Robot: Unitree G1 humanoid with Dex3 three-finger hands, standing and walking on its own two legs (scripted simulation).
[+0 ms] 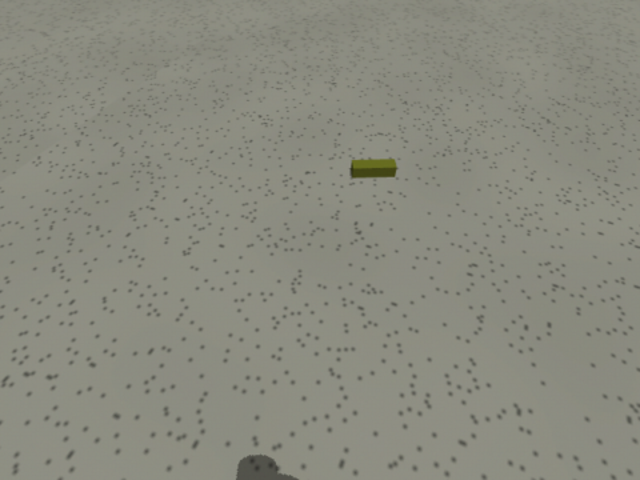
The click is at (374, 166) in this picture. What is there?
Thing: lying carton
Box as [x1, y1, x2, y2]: [351, 159, 396, 177]
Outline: 394,159 352,160 352,177 394,176 396,168
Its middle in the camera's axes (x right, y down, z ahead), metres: +0.27 -0.34 +1.91
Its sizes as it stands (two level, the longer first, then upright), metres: 0.206 0.064 0.057
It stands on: the floor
